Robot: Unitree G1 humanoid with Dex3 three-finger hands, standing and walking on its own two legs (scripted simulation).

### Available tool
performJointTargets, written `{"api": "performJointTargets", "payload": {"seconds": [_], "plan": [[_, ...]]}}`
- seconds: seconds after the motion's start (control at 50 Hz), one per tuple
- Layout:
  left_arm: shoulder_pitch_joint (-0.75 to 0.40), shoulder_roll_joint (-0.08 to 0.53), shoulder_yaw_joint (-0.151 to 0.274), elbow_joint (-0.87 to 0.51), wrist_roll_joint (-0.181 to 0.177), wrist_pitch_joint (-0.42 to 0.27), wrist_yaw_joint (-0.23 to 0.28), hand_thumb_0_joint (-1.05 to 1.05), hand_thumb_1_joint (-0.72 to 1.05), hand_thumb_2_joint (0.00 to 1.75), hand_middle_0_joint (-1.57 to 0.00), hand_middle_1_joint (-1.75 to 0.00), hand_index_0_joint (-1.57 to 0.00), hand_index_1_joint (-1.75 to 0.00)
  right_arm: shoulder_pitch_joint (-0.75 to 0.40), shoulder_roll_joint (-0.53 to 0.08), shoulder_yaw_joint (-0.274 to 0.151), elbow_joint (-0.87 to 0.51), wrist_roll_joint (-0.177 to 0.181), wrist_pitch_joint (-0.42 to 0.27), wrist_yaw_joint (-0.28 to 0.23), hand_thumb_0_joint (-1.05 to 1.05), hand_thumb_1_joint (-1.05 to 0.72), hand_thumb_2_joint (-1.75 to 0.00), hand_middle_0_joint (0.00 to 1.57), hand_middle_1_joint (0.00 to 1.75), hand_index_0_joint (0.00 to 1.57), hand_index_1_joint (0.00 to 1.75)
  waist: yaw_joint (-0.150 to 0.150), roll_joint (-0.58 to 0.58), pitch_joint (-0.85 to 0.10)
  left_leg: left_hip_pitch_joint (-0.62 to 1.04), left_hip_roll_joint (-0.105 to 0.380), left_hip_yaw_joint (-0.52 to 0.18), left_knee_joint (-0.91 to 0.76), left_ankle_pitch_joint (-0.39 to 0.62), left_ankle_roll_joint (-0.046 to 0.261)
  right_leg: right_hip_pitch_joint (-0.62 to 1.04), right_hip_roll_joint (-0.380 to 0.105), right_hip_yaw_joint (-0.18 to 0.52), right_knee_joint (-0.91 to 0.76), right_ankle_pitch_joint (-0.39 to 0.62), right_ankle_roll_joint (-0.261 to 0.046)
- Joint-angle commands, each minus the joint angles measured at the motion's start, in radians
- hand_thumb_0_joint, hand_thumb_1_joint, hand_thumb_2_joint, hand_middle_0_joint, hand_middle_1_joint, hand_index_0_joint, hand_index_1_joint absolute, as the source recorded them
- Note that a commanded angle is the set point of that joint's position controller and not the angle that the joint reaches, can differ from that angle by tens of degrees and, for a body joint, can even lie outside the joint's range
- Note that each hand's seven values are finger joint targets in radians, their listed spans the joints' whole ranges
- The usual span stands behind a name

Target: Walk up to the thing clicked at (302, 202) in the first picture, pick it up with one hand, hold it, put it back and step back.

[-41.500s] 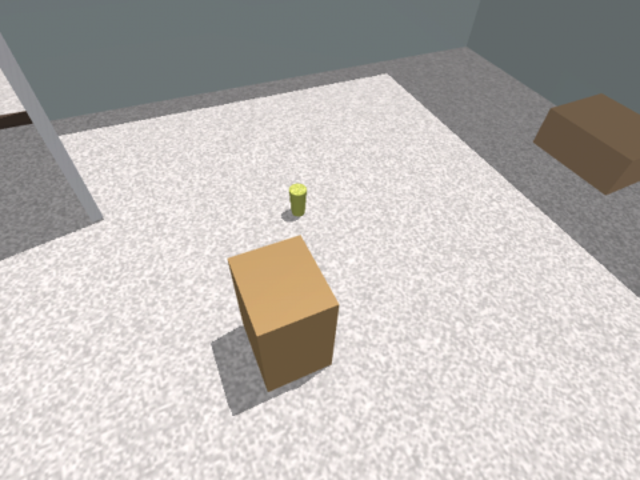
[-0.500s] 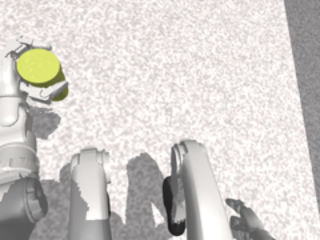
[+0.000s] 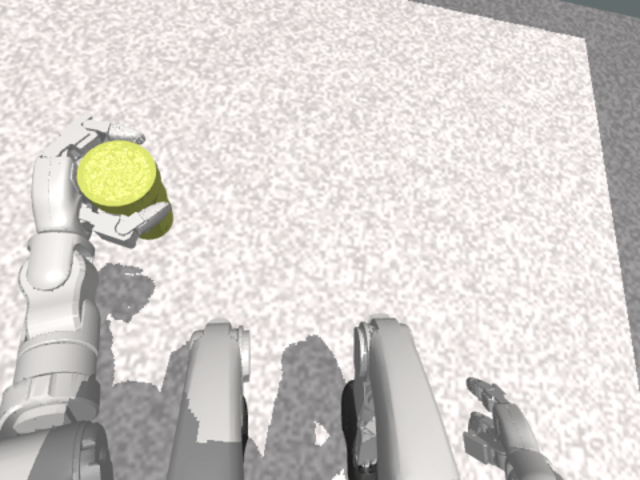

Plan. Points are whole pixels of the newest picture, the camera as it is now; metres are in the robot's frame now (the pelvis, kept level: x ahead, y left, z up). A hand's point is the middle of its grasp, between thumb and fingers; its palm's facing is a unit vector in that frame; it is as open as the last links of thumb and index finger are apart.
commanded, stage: lift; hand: left
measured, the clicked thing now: (136, 199) +0.43 +0.21 -0.02
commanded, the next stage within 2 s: hold in 1.44 s
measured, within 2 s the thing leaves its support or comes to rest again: neither
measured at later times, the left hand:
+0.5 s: hand (49, 99) +0.41 +0.20 +0.18, palm faces +0.11 -0.99 -0.04, open 10.1 cm
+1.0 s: hand out of the picture +0.41 +0.19 +0.26, palm faces +0.10 -0.99 -0.03, open 10.1 cm
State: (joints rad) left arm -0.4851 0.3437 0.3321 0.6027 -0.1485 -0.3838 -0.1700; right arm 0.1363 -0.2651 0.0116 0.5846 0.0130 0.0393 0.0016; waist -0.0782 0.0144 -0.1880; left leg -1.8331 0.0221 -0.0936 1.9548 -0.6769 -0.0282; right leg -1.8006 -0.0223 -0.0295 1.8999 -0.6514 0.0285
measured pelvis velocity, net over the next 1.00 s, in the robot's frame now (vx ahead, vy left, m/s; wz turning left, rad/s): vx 0.06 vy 0.01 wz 0.04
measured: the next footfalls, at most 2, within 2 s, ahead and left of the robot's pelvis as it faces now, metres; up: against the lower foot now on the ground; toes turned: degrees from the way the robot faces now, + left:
none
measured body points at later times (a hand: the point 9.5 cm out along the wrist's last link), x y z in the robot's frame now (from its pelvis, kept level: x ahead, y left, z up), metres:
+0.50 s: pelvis +0.04 +0.00 +0.15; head +0.15 +0.03 +0.59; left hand +0.40 +0.26 +0.19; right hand +0.20 -0.24 +0.05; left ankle +0.07 +0.13 -0.44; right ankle +0.09 -0.14 -0.44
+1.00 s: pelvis +0.06 +0.01 +0.22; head +0.14 +0.02 +0.66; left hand +0.39 +0.24 +0.26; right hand +0.21 -0.23 +0.11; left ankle +0.07 +0.13 -0.44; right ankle +0.09 -0.14 -0.44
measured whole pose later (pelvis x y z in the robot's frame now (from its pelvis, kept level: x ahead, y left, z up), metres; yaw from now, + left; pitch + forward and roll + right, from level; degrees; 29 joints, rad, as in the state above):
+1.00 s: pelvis +0.06 +0.01 +0.22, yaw +2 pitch +14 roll -2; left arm -0.17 0.22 0.16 0.38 -0.16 -0.30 -0.08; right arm 0.23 -0.22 0.00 0.62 0.02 -0.03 -0.03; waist -0.03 0.02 -0.09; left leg -0.84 0.04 -0.04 1.11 -0.51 -0.02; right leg -0.81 -0.02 -0.03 1.05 -0.48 0.03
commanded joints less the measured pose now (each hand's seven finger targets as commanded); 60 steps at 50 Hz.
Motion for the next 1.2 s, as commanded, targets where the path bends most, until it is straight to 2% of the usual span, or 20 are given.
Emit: {"api": "performJointTargets", "payload": {"seconds": [0.0,0.06,0.1,0.12,0.18,0.2,0.22,0.24,0.28,0.34,0.42,0.44,0.54,0.58,0.62,0.7,0.72,0.82,1.1,1.18], "plan": [[-0.254,0.195,0.019,-0.330,-0.025,-0.028,0.028,0.00,0.05,1.18,-1.23,-1.38,-1.26,-1.37,0.082,-0.170,-0.083,-0.090,0.013,-0.041,-0.025,0.00,-0.91,-0.90,0.20,0.30,0.20,0.30,0.004,0.106,-0.567,0.509,-0.009,0.032,-0.359,0.104,0.050,0.396,0.019,-0.007,-0.340,0.130,-0.060],[-0.184,0.143,-0.030,-0.392,-0.028,0.003,0.040,0.00,0.08,1.19,-1.23,-1.39,-1.26,-1.37,0.075,-0.164,-0.085,-0.103,0.020,-0.044,-0.030,0.00,-0.91,-0.90,0.20,0.30,0.20,0.30,0.007,0.110,-0.551,0.593,-0.008,0.015,-0.437,0.111,0.045,0.447,0.017,-0.013,-0.395,0.142,-0.059],[-0.145,0.167,0.004,-0.436,-0.036,0.021,0.056,0.00,0.08,1.19,-1.23,-1.40,-1.26,-1.39,0.068,-0.157,-0.085,-0.107,0.028,-0.047,-0.037,0.00,-0.91,-0.90,0.20,0.30,0.20,0.30,0.024,0.101,-0.561,0.639,-0.007,0.021,-0.465,0.142,0.046,0.514,0.018,-0.010,-0.439,0.168,-0.055],[-0.131,0.134,-0.036,-0.441,-0.031,0.033,0.061,0.00,0.08,1.21,-1.24,-1.41,-1.27,-1.40,0.072,-0.152,-0.084,-0.101,0.027,-0.049,-0.038,0.00,-0.91,-0.90,0.20,0.30,0.20,0.30,0.013,0.089,-0.542,0.645,-0.007,0.021,-0.478,0.168,0.045,0.540,0.020,-0.012,-0.450,0.189,-0.054],[-0.079,0.122,-0.046,-0.482,-0.036,0.055,0.076,0.00,0.06,1.21,-1.24,-1.42,-1.27,-1.40,0.070,-0.142,-0.082,-0.104,0.031,-0.057,-0.044,0.00,-0.91,-0.90,0.20,0.30,0.20,0.30,0.018,0.088,-0.508,0.717,-0.006,0.022,-0.536,0.215,0.043,0.603,0.022,-0.012,-0.508,0.231,-0.053],[-0.053,0.137,-0.023,-0.483,-0.034,0.062,0.087,0.00,0.06,1.21,-1.25,-1.42,-1.29,-1.41,0.073,-0.139,-0.085,-0.103,0.032,-0.058,-0.047,0.00,-0.91,-0.90,0.20,0.30,0.20,0.30,0.024,0.061,-0.508,0.727,-0.007,0.027,-0.551,0.227,0.046,0.647,0.024,-0.011,-0.538,0.244,-0.051],[-0.049,0.108,-0.061,-0.483,-0.033,0.068,0.090,0.00,0.05,1.21,-1.25,-1.42,-1.28,-1.41,0.061,-0.133,-0.082,-0.105,0.034,-0.061,-0.051,0.00,-0.91,-0.90,0.20,0.30,0.20,0.30,0.013,0.050,-0.465,0.724,-0.008,0.033,-0.571,0.197,0.048,0.662,0.025,-0.007,-0.567,0.221,-0.049],[-0.044,0.105,-0.055,-0.484,-0.036,0.070,0.093,0.00,0.06,1.22,-1.27,-1.43,-1.30,-1.42,0.069,-0.132,-0.082,-0.102,0.034,-0.067,-0.052,0.00,-0.91,-0.90,0.20,0.30,0.20,0.30,0.006,0.045,-0.453,0.747,-0.007,0.031,-0.590,0.210,0.048,0.680,0.025,-0.007,-0.584,0.237,-0.049],[0.004,0.087,-0.067,-0.472,-0.034,0.073,0.095,0.00,0.06,1.22,-1.27,-1.43,-1.30,-1.42,0.082,-0.133,-0.084,-0.092,0.032,-0.076,-0.053,0.00,-0.91,-0.90,0.20,0.30,0.20,0.30,0.011,0.048,-0.450,0.811,-0.003,0.024,-0.619,0.284,0.044,0.715,0.026,-0.014,-0.602,0.301,-0.050],[0.006,0.071,-0.088,-0.461,-0.035,0.070,0.094,0.00,0.06,1.23,-1.27,-1.44,-1.30,-1.43,0.083,-0.126,-0.079,-0.089,0.029,-0.087,-0.055,0.00,-0.91,-0.90,0.20,0.30,0.20,0.30,0.006,0.047,-0.397,0.865,-0.003,0.027,-0.670,0.304,0.043,0.769,0.028,-0.015,-0.655,0.320,-0.048],[0.022,0.075,-0.087,-0.465,-0.023,0.057,0.099,0.00,0.02,1.21,-1.28,-1.44,-1.31,-1.42,0.076,-0.115,-0.076,-0.089,0.024,-0.094,-0.050,0.00,-0.92,-0.90,0.20,0.30,0.20,0.30,0.032,0.062,-0.359,0.930,-0.005,0.036,-0.745,0.316,0.040,0.841,0.028,-0.013,-0.722,0.324,-0.050],[-0.003,0.057,-0.110,-0.476,-0.024,0.051,0.095,0.00,0.03,1.22,-1.29,-1.44,-1.32,-1.42,0.078,-0.116,-0.078,-0.089,0.023,-0.097,-0.048,0.00,-0.92,-0.90,0.20,0.30,0.20,0.30,0.020,0.067,-0.349,0.953,-0.002,0.031,-0.770,0.303,0.038,0.844,0.029,-0.015,-0.738,0.315,-0.050],[0.038,0.061,-0.094,-0.464,-0.031,0.035,0.090,0.00,0.06,1.21,-1.29,-1.42,-1.31,-1.41,0.082,-0.117,-0.078,-0.088,0.020,-0.105,-0.045,0.00,-0.92,-0.90,0.20,0.30,0.20,0.30,0.035,0.066,-0.326,1.024,-0.003,0.039,-0.835,0.343,0.034,0.926,0.030,-0.016,-0.801,0.353,-0.049],[0.036,0.025,-0.131,-0.478,-0.031,0.028,0.085,0.00,0.06,1.21,-1.28,-1.41,-1.31,-1.41,0.096,-0.111,-0.074,-0.082,0.015,-0.106,-0.043,0.00,-0.92,-0.90,0.20,0.30,0.20,0.30,0.033,0.078,-0.340,1.077,0.001,0.035,-0.853,0.407,0.028,0.949,0.032,-0.023,-0.809,0.399,-0.051],[0.057,0.047,-0.105,-0.446,-0.028,0.032,0.092,0.00,0.04,1.22,-1.30,-1.43,-1.32,-1.42,0.085,-0.113,-0.075,-0.086,0.017,-0.107,-0.044,0.00,-0.92,-0.90,0.20,0.30,0.20,0.30,0.043,0.054,-0.287,1.077,0.000,0.040,-0.887,0.373,0.031,0.970,0.033,-0.022,-0.845,0.374,-0.049],[0.054,0.023,-0.132,-0.463,-0.025,0.022,0.095,0.00,0.05,1.21,-1.30,-1.42,-1.32,-1.42,0.096,-0.104,-0.072,-0.082,0.011,-0.109,-0.045,0.00,-0.92,-0.90,0.20,0.30,0.20,0.30,0.028,0.038,-0.294,1.110,-0.003,0.052,-0.921,0.385,0.035,1.051,0.032,-0.017,-0.895,0.403,-0.042],[0.066,0.033,-0.112,-0.460,-0.029,0.021,0.099,0.00,0.06,1.22,-1.30,-1.43,-1.32,-1.42,0.101,-0.105,-0.073,-0.083,0.011,-0.109,-0.046,0.00,-0.92,-0.90,0.20,0.30,0.20,0.30,0.032,0.030,-0.296,1.116,-0.003,0.052,-0.930,0.408,0.036,1.076,0.032,-0.017,-0.901,0.427,-0.040],[0.081,0.010,-0.137,-0.449,-0.022,0.011,0.099,0.00,0.07,1.24,-1.30,-1.44,-1.32,-1.43,0.093,-0.098,-0.071,-0.081,0.008,-0.107,-0.044,0.00,-0.92,-0.90,0.20,0.30,0.20,0.30,0.041,0.047,-0.255,1.185,0.000,0.053,-0.985,0.423,0.028,1.093,0.034,-0.022,-0.938,0.426,-0.045],[0.087,0.003,-0.132,-0.459,-0.027,-0.002,0.086,0.00,0.09,1.25,-1.28,-1.43,-1.30,-1.43,0.089,-0.086,-0.070,-0.081,0.005,-0.103,-0.041,0.00,-0.92,-0.90,0.20,0.30,0.20,0.30,0.046,0.022,-0.198,1.244,-0.008,0.075,-1.081,0.433,0.031,1.243,0.032,-0.010,-1.046,0.457,-0.036],[0.107,-0.008,-0.133,-0.441,-0.033,0.002,0.084,0.00,0.11,1.26,-1.29,-1.44,-1.31,-1.44,0.100,-0.090,-0.071,-0.074,0.003,-0.103,-0.042,0.00,-0.91,-0.90,0.20,0.30,0.20,0.30,0.041,0.018,-0.199,1.281,-0.006,0.075,-1.089,0.504,0.030,1.270,0.036,-0.014,-1.056,0.523,-0.037]]}}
